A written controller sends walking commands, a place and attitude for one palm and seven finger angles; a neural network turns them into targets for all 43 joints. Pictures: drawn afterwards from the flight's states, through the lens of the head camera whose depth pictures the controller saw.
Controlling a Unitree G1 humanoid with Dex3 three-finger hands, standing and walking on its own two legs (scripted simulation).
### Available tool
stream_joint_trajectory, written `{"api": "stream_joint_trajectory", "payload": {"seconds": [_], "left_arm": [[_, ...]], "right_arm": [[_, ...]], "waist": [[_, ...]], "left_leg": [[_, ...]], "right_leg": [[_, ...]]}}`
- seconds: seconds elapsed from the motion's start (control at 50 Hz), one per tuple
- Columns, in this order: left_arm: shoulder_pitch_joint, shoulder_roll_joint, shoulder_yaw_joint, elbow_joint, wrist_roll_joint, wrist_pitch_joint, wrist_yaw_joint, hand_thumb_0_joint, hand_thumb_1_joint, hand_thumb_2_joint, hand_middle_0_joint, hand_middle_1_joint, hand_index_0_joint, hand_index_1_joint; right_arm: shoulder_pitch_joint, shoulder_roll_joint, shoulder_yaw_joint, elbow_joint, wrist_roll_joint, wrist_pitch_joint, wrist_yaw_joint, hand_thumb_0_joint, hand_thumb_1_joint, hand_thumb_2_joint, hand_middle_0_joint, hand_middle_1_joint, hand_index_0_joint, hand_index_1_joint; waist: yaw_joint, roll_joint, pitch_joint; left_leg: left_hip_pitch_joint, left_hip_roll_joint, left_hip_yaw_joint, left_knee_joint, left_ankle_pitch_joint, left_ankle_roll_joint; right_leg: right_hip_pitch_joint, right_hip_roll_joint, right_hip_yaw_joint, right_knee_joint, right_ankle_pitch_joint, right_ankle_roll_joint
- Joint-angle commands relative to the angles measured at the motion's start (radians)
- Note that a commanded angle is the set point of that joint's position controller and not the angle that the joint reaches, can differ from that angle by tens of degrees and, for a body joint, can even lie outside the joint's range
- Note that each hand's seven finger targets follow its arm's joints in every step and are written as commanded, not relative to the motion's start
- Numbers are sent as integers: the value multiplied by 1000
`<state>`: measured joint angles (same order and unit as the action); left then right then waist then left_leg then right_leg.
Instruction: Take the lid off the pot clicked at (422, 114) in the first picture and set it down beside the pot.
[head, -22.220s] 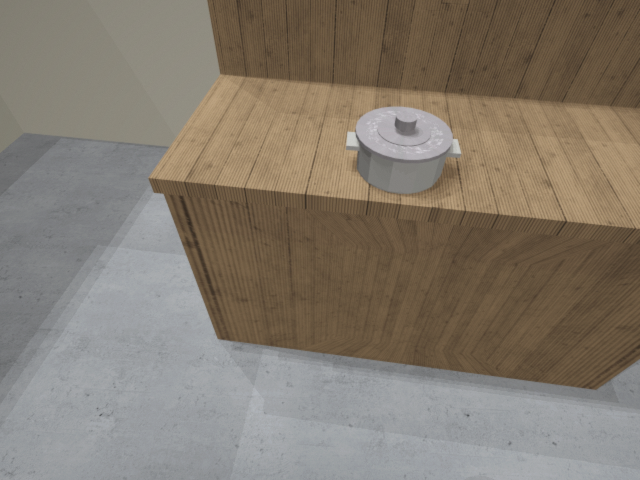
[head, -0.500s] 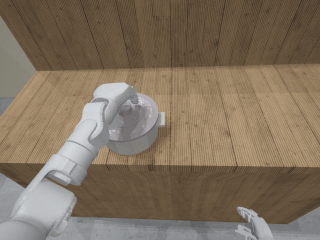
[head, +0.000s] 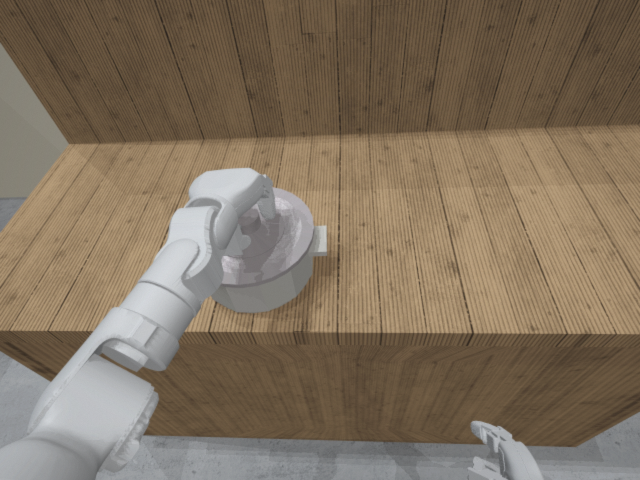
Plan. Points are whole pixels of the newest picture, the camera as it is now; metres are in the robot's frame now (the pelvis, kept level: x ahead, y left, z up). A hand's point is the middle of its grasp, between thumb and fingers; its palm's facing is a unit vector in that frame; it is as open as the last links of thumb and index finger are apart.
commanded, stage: close the fingers and squeeze the knob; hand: left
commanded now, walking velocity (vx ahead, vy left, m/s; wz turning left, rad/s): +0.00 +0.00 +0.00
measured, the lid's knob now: (245, 219) +0.45 +0.12 +0.08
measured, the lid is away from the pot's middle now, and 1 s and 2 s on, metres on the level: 0.00 0.00 0.02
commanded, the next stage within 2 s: lift the lid straight up in 0.96 s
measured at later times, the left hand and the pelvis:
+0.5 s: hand (239, 229) +0.41 +0.12 +0.10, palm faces -0.29 -0.06 -0.96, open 6.7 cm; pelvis +0.00 +0.00 +0.00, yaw +0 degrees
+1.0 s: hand (238, 230) +0.41 +0.12 +0.10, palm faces -0.28 -0.07 -0.96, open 6.7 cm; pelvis +0.00 +0.00 +0.00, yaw +0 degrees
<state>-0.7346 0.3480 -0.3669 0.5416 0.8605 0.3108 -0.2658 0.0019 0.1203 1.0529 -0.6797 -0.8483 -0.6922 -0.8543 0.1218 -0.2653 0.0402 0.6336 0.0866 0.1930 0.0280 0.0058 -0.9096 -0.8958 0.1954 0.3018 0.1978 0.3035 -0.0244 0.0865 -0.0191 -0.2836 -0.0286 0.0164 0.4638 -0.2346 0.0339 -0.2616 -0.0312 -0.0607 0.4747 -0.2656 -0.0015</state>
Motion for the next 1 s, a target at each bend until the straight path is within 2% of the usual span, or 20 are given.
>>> {"api": "stream_joint_trajectory", "payload": {"seconds": [0.0, 0.08, 0.14, 0.16, 0.26, 0.32, 0.34, 0.36, 0.38, 0.42, 0.44, 0.48, 0.64, 0.66, 0.72, 0.8, 0.84, 0.88, 0.94, 0.98], "left_arm": [[-516, 176, 100, -255, 15, -10, 22, 0, 254, 952, -726, -941, -726, -941], [-403, 211, 152, -185, 9, -17, 25, 0, 315, 891, -753, -962, -753, -962], [-431, 148, 90, -220, 14, -15, 21, 0, 362, 840, -775, -974, -775, -974], [-458, 131, 78, -279, 9, -20, 19, 0, 379, 821, -783, -978, -783, -978], [-416, 176, 118, -236, 4, -13, 28, 0, 465, 716, -824, -989, -824, -989], [-467, 125, 63, -247, 10, -1, 26, 0, 523, 639, -851, -992, -851, -992], [-468, 120, 59, -230, 12, 4, 26, 0, 499, 689, -830, -982, -840, -987], [-471, 159, 96, -242, 12, -1, 30, 0, 485, 727, -815, -974, -833, -984], [-468, 156, 88, -248, 18, -3, 30, 0, 477, 755, -803, -968, -828, -981], [-452, 165, 102, -211, 17, -3, 29, 0, 477, 788, -790, -959, -825, -978], [-463, 139, 75, -215, 18, -3, 25, 0, 481, 799, -787, -956, -825, -978], [-469, 145, 85, -263, 14, -11, 25, 0, 495, 813, -787, -952, -829, -977], [-461, 168, 105, -235, 7, -9, 24, 0, 569, 849, -810, -955, -858, -987], [-429, 189, 128, -203, 5, -12, 26, 0, 578, 853, -814, -958, -862, -989], [-460, 172, 110, -203, 14, -10, 29, 0, 608, 865, -827, -966, -877, -994], [-451, 219, 149, -205, 19, -17, 34, 0, 645, 882, -846, -979, -900, -1000], [-452, 173, 111, -230, 17, -16, 34, 0, 663, 892, -857, -985, -912, -1004], [-440, 195, 131, -266, 16, -23, 35, 0, 680, 901, -868, -991, -924, -1007], [-449, 173, 107, -209, 16, -9, 35, 0, 706, 914, -883, -999, -940, -1012], [-467, 179, 111, -236, 17, -10, 37, 0, 717, 919, -888, -1002, -945, -1014]], "right_arm": [[-123, -105, -42, -151, -2, -45, -4, 0, -900, -900, 200, 300, 200, 300], [-111, -108, -33, -146, 1, -49, -4, 0, -900, -900, 200, 300, 200, 300], [-129, -103, -37, -153, 3, -45, -2, 0, -900, -900, 200, 300, 200, 300], [-131, -105, -44, -159, 0, -44, 2, 0, -900, -900, 200, 300, 200, 300], [-125, -110, -41, -147, 3, -42, 4, 0, -900, -900, 200, 300, 200, 300], [-141, -101, -40, -145, 5, -37, 3, 0, -900, -900, 200, 300, 200, 300], [-136, -100, -39, -142, 5, -37, 3, 0, -900, -900, 200, 300, 200, 300], [-132, -108, -43, -140, 4, -37, 3, 0, -900, -900, 200, 300, 200, 300], [-131, -103, -38, -145, 2, -41, 3, 0, -900, -900, 200, 300, 200, 300], [-129, -103, -34, -139, 2, -42, 0, 0, -900, -900, 200, 300, 200, 300], [-138, -100, -32, -143, 4, -40, 2, 0, -900, -900, 200, 300, 200, 300], [-134, -99, -40, -149, -1, -42, 4, 0, -900, -900, 200, 300, 200, 300], [-133, -101, -34, -146, 0, -42, -3, 0, -900, -900, 200, 300, 200, 300], [-130, -106, -37, -146, 1, -42, -2, 0, -900, -900, 200, 300, 200, 300], [-126, -100, -34, -142, 1, -44, -6, 0, -900, -900, 200, 300, 200, 300], [-119, -106, -34, -141, 1, -46, -9, 0, -900, -900, 200, 300, 200, 300], [-128, -101, -35, -147, 1, -49, -5, 0, -900, -900, 200, 300, 200, 300], [-123, -104, -40, -151, -2, -49, -1, 0, -900, -900, 200, 300, 200, 300], [-127, -105, -35, -141, 4, -43, -4, 0, -900, -900, 200, 300, 200, 300], [-125, -106, -40, -146, 1, -45, -4, 0, -900, -900, 200, 300, 200, 300]], "waist": [[-11, -107, -388], [8, -125, -359], [-3, -128, -341], [-7, -114, -367], [-4, -117, -349], [-11, -108, -333], [-12, -111, -331], [-11, -113, -347], [-3, -100, -373], [-3, -120, -360], [-6, -102, -347], [-5, -116, -383], [-2, -111, -354], [-3, -133, -342], [-2, -118, -337], [6, -119, -353], [4, -98, -362], [6, -106, -393], [-2, -114, -325], [-2, -114, -358]], "left_leg": [[199, -16, -56, -17, 290, 35], [168, -15, -48, -24, 293, 30], [176, -11, -49, -24, 286, 29], [192, -12, -53, -16, 302, 32], [182, -11, -52, -17, 288, 30], [184, -12, -50, -23, 267, 28], [181, -13, -53, -25, 255, 28], [184, -11, -53, -19, 260, 29], [191, -14, -54, -21, 278, 29], [183, -13, -54, -21, 274, 27], [180, -14, -56, -22, 271, 25], [197, -14, -54, -15, 294, 31], [180, -14, -50, -24, 271, 29], [164, -13, -53, -19, 259, 30], [170, -14, -50, -27, 249, 30], [166, -12, -51, -29, 256, 29], [182, -13, -53, -24, 276, 29], [197, -10, -54, -19, 310, 31], [164, -8, -51, -35, 234, 26], [174, -12, -50, -31, 241, 31]], "right_leg": [[117, 36, 19, -33, 386, -42], [134, 35, 18, -29, 397, -39], [108, 34, 15, -34, 388, -39], [109, 32, 15, -33, 397, -42], [107, 37, 15, -33, 383, -43], [87, 38, 14, -36, 364, -41], [82, 39, 11, -38, 347, -41], [91, 38, 14, -37, 350, -44], [108, 41, 14, -28, 363, -44], [108, 39, 14, -29, 369, -43], [95, 38, 13, -29, 361, -44], [117, 38, 17, -29, 388, -42], [114, 35, 17, -36, 380, -40], [110, 36, 17, -35, 361, -42], [105, 37, 19, -41, 352, -41], [125, 37, 20, -37, 357, -41], [118, 36, 18, -33, 372, -44], [137, 37, 21, -29, 399, -43], [97, 39, 14, -43, 332, -41], [113, 39, 20, -42, 339, -41]]}}
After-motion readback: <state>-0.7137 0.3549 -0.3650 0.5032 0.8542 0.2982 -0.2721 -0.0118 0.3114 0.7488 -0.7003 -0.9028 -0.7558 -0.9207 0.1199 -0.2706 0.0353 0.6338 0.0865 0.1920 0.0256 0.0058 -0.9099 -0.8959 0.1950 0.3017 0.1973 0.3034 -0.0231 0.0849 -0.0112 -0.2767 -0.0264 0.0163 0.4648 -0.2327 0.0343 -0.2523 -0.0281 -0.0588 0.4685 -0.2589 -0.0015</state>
